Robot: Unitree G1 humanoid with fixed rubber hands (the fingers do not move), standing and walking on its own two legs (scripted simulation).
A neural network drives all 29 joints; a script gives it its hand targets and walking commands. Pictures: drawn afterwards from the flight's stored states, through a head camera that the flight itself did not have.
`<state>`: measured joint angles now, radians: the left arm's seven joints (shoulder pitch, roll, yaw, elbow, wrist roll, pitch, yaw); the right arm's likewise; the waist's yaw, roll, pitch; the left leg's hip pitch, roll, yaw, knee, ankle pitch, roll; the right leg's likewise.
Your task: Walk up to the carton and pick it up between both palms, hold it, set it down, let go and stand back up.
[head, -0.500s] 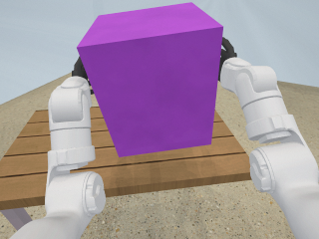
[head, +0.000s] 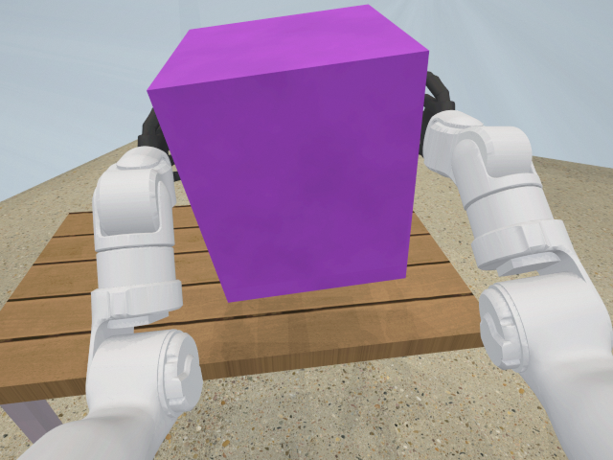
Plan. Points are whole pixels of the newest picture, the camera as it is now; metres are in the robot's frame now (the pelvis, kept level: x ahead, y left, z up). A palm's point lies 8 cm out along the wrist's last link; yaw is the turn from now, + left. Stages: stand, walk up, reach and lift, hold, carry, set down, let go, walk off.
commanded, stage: hold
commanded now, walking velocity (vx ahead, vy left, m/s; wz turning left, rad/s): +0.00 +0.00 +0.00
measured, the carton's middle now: (297, 154) +0.41 +0.01 +0.28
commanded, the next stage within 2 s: none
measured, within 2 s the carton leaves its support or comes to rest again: neither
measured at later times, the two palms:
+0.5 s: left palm (173, 170) +0.35 +0.16 +0.29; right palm (451, 141) +0.36 -0.17 +0.31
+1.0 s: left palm (147, 162) +0.35 +0.18 +0.30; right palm (429, 135) +0.37 -0.14 +0.32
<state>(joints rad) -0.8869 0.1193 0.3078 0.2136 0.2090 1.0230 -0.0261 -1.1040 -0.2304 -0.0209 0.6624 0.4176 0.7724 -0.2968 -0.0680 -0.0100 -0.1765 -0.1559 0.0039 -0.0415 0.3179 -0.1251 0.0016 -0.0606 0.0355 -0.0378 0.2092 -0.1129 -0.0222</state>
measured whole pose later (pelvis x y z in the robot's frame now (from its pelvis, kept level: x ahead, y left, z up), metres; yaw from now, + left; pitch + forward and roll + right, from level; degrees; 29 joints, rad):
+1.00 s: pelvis +0.01 +0.00 +0.00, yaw +0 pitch -3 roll -1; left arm -0.82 0.11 0.32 0.09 0.24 1.05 -0.05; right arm -1.03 -0.22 0.02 0.55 0.44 0.79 -0.32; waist -0.08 -0.02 -0.18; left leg -0.12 0.00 -0.04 0.30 -0.13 0.00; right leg -0.02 0.04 -0.03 0.18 -0.11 -0.02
